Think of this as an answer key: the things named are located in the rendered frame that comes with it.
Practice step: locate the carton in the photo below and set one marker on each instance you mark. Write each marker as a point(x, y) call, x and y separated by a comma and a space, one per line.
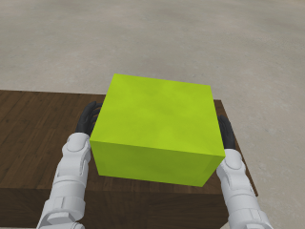
point(157, 130)

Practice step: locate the robot right hand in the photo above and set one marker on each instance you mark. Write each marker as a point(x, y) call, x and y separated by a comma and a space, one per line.
point(226, 131)

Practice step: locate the pedestal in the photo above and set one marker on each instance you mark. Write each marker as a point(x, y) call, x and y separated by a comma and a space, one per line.
point(34, 127)

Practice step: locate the right robot forearm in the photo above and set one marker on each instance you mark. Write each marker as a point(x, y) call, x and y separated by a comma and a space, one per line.
point(238, 193)

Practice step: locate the robot left hand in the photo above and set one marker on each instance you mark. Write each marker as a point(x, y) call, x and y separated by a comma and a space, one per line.
point(85, 123)

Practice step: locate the left robot forearm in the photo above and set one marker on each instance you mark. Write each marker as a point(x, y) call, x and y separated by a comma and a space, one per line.
point(66, 203)

